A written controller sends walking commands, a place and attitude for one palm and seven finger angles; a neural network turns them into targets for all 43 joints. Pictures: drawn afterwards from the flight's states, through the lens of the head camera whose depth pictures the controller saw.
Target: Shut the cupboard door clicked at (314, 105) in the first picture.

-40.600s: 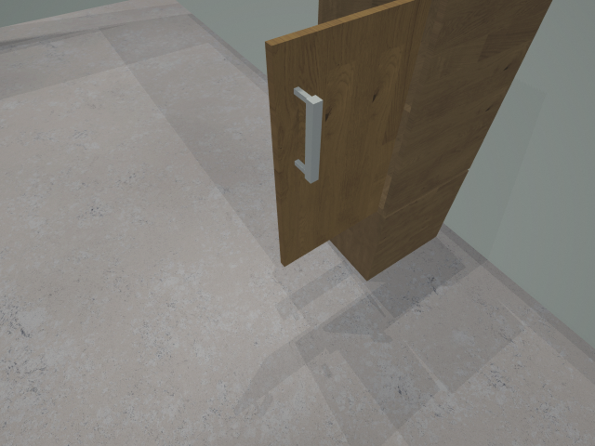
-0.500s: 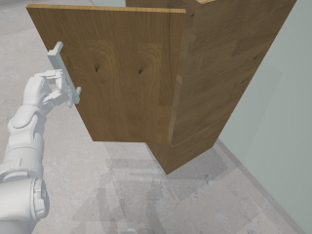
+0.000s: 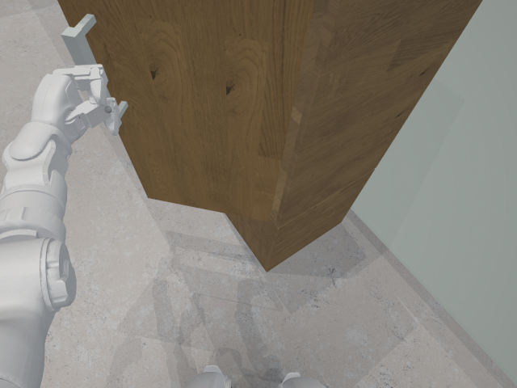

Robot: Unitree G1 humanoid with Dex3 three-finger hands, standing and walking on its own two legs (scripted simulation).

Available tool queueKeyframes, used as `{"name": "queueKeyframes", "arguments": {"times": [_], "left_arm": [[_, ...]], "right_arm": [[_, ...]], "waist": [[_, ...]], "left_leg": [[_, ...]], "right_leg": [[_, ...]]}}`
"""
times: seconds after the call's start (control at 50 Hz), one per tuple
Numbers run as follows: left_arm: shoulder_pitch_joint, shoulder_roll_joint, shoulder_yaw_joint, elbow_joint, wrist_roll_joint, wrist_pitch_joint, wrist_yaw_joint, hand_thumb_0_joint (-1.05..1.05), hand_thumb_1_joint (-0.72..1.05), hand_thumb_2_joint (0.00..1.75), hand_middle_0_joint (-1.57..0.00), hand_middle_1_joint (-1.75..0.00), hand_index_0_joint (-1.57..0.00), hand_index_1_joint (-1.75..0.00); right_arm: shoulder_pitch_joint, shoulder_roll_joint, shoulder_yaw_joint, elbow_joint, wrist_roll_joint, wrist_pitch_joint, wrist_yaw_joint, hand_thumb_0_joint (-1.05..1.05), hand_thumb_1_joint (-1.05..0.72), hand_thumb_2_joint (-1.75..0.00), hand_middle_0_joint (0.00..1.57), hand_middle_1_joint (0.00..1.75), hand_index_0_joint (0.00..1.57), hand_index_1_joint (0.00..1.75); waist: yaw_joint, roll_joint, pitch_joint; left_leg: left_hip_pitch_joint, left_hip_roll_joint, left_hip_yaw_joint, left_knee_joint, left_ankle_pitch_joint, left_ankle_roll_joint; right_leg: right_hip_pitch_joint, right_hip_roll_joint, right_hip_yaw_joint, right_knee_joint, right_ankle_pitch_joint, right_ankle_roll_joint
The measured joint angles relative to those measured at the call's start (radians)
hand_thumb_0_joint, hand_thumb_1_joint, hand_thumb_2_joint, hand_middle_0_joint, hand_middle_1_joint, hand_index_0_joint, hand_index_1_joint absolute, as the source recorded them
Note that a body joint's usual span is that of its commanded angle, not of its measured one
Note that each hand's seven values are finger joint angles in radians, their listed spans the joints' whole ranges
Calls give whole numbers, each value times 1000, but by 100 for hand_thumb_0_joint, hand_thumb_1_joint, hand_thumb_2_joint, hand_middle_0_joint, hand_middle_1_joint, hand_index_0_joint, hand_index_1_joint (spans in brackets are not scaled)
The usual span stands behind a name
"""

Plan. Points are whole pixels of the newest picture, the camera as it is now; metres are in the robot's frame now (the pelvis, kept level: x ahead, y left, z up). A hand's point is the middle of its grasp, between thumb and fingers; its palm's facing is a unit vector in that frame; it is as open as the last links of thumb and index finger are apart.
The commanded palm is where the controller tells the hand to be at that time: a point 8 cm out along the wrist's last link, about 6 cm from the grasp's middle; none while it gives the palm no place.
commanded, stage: push the door shut along its arc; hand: left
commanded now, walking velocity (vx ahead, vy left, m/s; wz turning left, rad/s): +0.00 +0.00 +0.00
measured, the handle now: (102, 77) +0.57 +0.23 +0.12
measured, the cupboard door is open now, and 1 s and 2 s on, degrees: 45 35 27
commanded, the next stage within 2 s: pull the fist back off the door in 0.94 s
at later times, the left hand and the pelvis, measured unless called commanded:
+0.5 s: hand (147, 86) +0.53 +0.15 +0.14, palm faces -0.27 -0.96 +0.00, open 3.1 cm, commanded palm +0.55 +0.19 +0.13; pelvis +0.01 +0.00 -0.01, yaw -1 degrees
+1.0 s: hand (165, 70) +0.57 +0.13 +0.14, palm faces -0.34 -0.94 +0.00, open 2.8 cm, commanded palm +0.61 +0.15 +0.13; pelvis +0.00 -0.02 -0.02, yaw -2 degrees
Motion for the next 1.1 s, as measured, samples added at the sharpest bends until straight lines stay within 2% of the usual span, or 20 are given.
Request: {"name": "queueKeyframes", "arguments": {"times": [0.12, 0.24, 0.3, 0.48, 0.56, 0.66, 0.78, 0.92, 1.06, 1.08, 1.1], "left_arm": [[-33, -14, -31, 8, 5, 6, -32, 4, 102, 103, -130, -150, -130, -150], [-77, -22, 12, 36, 24, 16, -32, 3, 95, 96, -130, -150, -130, -150], [-87, -4, 37, 48, 41, 15, -25, 2, 93, 93, -130, -149, -130, -150], [-152, 38, 18, 99, 60, 26, -64, 2, 90, 91, -130, -150, -130, -150], [-210, 56, 6, 123, 60, 40, -81, 2, 90, 90, -130, -150, -130, -150], [-267, 92, 35, 156, 82, 50, -93, 2, 90, 92, -130, -149, -130, -150], [-301, 138, 36, 173, 106, 63, -102, -1, 86, 92, -130, -149, -130, -150], [-354, 162, -9, 190, 100, 89, -123, -3, 86, 93, -130, -149, -130, -150], [-402, 163, -49, 192, 90, 103, -122, -3, 88, 96, -130, -149, -130, -150], [-408, 150, -20, 195, 91, 114, -99, -3, 86, 95, -130, -150, -130, -150], [-415, 131, 13, 201, 88, 127, -48, -3, 84, 94, -130, -150, -130, -150]], "right_arm": [[10, 2, 1, 5, -6, 10, 7, 0, -90, -90, 20, 30, 21, 30], [-1, 4, 4, -13, -12, 17, 11, 0, -90, -90, 20, 30, 21, 30], [-1, 4, 3, -27, -16, 23, 14, 0, -90, -90, 20, 30, 21, 30], [10, 1, 9, -17, -16, 40, 9, 0, -90, -90, 20, 30, 21, 30], [9, -3, 12, -12, -16, 36, 2, 0, -90, -90, 21, 30, 21, 30], [13, -12, 13, -23, -21, 34, -1, 0, -90, -90, 20, 30, 21, 30], [30, -14, 15, -25, -24, 40, 0, 0, -90, -90, 20, 30, 21, 30], [33, -6, 22, 1, -23, 33, -2, 0, -90, -90, 20, 30, 21, 30], [13, -6, 27, 22, -24, 9, -7, 0, -90, -90, 21, 30, 21, 30], [15, -6, 25, 17, -27, 6, -5, 0, -90, -90, 21, 30, 21, 30], [21, -6, 23, 9, -31, 3, 0, 0, -90, -90, 20, 30, 21, 30]], "waist": [[-6, 4, -4], [-33, 3, -6], [-45, 5, -7], [-59, 13, 1], [-76, 11, 7], [-101, 12, 8], [-109, 15, 8], [-114, 12, 8], [-120, 11, 6], [-116, 16, 4], [-112, 20, 1]], "left_leg": [[-7, -1, -1, 9, -11, 5], [-23, 3, 8, 16, -18, 6], [-34, 8, 14, 21, -22, 5], [-63, 17, 11, 43, -31, -1], [-85, 21, 8, 54, -33, -6], [-120, 31, 12, 73, -39, -11], [-155, 43, 13, 99, -50, -16], [-191, 49, -3, 131, -60, -24], [-235, 50, -15, 167, -68, -25], [-243, 51, -18, 171, -69, -25], [-251, 51, -20, 173, -69, -24]], "right_leg": [[-3, -1, -1, 2, -8, 4], [-23, 3, 8, 10, -12, 5], [-36, 7, 14, 16, -13, 4], [-65, 16, 10, 35, -20, -3], [-87, 21, 7, 45, -20, -7], [-126, 31, 11, 65, -23, -12], [-162, 42, 11, 88, -30, -18], [-190, 50, -6, 108, -37, -26], [-228, 52, -20, 135, -44, -27], [-234, 54, -23, 135, -44, -27], [-239, 55, -25, 133, -42, -26]]}}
